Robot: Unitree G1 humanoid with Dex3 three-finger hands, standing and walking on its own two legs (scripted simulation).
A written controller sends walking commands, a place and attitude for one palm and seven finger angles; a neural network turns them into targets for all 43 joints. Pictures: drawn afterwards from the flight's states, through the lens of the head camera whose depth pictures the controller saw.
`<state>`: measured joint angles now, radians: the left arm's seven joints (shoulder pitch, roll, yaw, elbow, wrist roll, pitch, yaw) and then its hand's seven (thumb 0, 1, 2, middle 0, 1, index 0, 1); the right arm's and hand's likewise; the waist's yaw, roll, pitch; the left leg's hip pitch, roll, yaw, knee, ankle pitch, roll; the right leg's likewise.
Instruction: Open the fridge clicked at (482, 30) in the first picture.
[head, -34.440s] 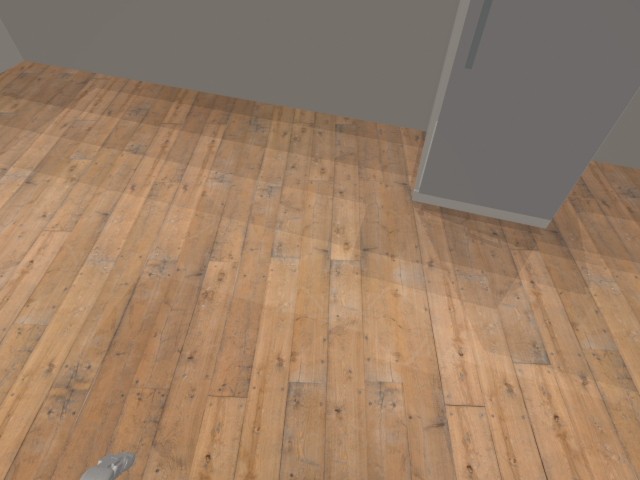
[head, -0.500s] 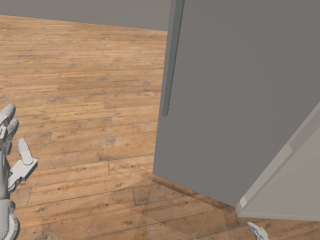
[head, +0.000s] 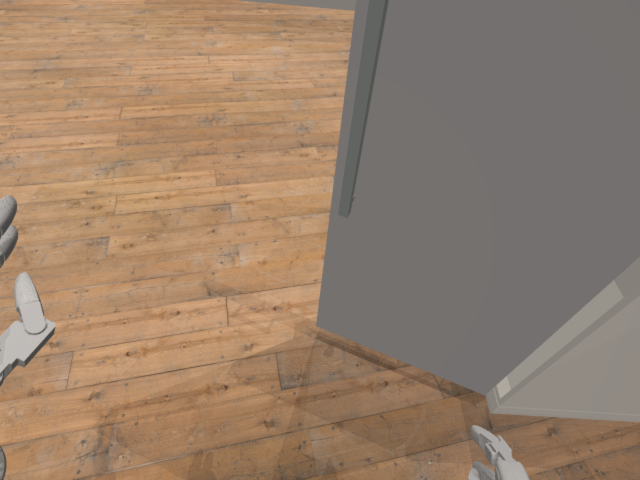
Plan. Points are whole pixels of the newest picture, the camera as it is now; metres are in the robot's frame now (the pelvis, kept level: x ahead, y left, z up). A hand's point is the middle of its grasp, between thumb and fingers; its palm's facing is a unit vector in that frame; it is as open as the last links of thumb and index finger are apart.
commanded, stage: stop stepping back and stand still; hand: left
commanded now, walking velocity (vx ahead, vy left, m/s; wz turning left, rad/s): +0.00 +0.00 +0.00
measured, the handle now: (364, 106) +0.64 -0.01 +0.15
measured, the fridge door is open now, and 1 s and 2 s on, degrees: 69 69 69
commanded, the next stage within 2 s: let the arm hang, fingers relaxed in 0.40 s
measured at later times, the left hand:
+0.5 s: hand (62, 313) +0.21 +0.26 +0.16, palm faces +0.37 -0.79 -0.49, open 7.4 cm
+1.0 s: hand out of the picture -0.05 +0.22 -0.17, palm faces +0.04 -0.98 -0.20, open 7.1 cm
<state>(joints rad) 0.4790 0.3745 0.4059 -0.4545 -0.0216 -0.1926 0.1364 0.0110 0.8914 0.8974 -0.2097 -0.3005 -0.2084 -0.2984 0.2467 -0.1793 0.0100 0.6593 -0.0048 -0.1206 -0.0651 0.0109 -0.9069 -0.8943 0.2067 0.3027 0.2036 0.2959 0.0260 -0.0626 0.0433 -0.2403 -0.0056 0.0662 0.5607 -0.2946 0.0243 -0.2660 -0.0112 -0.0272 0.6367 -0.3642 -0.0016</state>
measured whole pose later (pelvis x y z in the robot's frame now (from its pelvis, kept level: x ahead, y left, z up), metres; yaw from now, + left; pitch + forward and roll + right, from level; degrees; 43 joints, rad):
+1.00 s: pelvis -0.02 +0.03 +0.01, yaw +2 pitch +0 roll -1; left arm 0.33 0.21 0.02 1.03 0.02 0.03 0.01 -0.01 0.96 0.90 -0.20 -0.30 -0.20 -0.30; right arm 0.34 -0.16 0.01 1.01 -0.02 0.04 -0.02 0.01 -0.91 -0.89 0.20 0.30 0.20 0.30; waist 0.00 -0.01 0.07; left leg -0.28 -0.02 0.03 0.48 -0.21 0.06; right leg -0.23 -0.02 -0.05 0.43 -0.20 0.01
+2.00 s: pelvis +0.01 +0.01 +0.02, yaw +1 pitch -1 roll +0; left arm 0.16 0.23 0.02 1.15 0.01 -0.01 0.01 0.00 0.91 0.90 -0.20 -0.30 -0.20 -0.30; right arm 0.18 -0.23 -0.01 1.13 -0.01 0.00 -0.03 0.00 -0.91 -0.89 0.20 0.30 0.20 0.30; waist -0.01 0.01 0.06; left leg -0.15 -0.02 0.05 0.35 -0.19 0.03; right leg -0.13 -0.01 -0.03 0.34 -0.20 0.00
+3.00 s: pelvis +0.03 -0.01 +0.02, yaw +1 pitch +0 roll +0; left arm 0.08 0.31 0.02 1.13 0.01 -0.02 0.00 0.00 0.91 0.90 -0.20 -0.30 -0.20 -0.30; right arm 0.11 -0.32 0.00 1.12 -0.01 0.00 -0.02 0.00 -0.91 -0.89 0.21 0.30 0.20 0.30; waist -0.02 0.01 0.05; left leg -0.09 0.01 0.04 0.28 -0.19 0.00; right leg -0.07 0.02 -0.04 0.27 -0.20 -0.03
